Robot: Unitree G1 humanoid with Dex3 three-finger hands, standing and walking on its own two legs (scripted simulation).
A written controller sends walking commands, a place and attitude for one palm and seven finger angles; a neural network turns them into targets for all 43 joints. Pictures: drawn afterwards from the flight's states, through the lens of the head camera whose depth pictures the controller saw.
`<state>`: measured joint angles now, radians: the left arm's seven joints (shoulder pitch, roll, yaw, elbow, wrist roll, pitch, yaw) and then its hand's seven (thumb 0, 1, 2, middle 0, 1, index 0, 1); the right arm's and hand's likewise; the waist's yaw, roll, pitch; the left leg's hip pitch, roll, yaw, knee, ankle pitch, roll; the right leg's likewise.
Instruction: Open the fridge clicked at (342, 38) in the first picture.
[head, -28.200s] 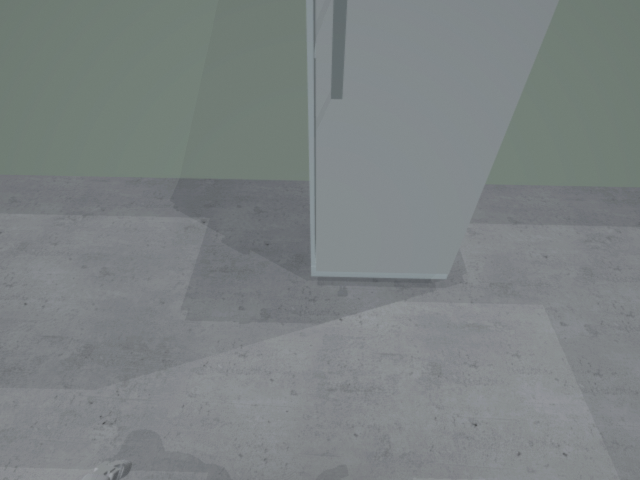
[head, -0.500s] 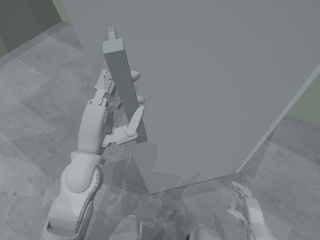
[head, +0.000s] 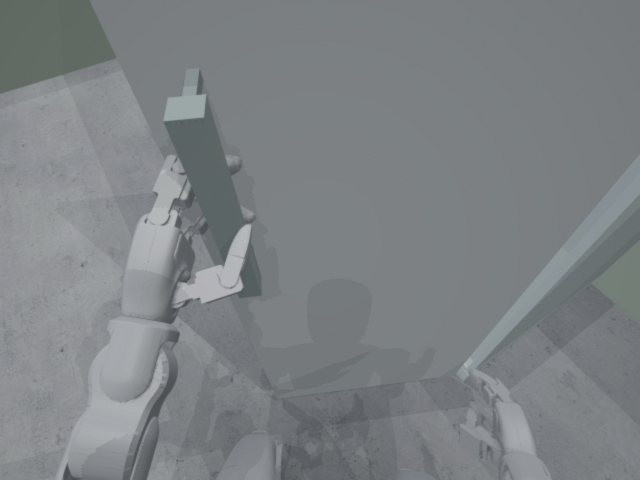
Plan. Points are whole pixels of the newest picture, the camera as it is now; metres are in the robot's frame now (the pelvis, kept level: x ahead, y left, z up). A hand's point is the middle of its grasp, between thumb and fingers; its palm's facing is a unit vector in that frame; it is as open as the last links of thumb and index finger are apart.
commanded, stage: stop walking and hold the door back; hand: left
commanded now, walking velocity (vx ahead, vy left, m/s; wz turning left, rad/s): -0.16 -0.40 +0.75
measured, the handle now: (227, 204) +0.34 +0.10 +0.19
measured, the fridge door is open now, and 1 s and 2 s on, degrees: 64 66 67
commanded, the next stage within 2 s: loosen the grip on the handle in 2.00 s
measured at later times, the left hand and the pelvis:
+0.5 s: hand (259, 317) +0.23 +0.06 +0.18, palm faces +0.29 -0.92 -0.26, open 6.8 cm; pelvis -0.09 -0.14 +0.01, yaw +14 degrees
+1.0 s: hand (247, 259) +0.28 +0.07 +0.19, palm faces +0.24 -0.95 -0.18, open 6.4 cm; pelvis -0.16 -0.14 +0.00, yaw +9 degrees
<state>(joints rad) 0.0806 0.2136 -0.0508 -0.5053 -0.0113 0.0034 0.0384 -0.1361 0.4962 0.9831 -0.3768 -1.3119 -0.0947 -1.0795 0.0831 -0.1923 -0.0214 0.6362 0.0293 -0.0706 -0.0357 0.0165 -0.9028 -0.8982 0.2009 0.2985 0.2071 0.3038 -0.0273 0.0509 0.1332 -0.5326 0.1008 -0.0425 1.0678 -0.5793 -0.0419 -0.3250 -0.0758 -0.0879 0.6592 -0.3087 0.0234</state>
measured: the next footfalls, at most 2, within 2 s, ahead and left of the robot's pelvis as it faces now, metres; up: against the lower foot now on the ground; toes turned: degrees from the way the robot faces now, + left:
left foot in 0.12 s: +0.04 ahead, +0.08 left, +0.00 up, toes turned +13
right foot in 0.30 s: +0.05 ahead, -0.23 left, +0.00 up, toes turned +9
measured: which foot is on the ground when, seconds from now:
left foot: up 0.00-0.10, down 0.12-0.28, up 0.30-0.72, down 0.74-0.98, up 1.00-1.00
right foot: down 0.00-0.10, up 0.12-0.28, down 0.30-0.72, up 0.74-0.96, down 0.98-1.00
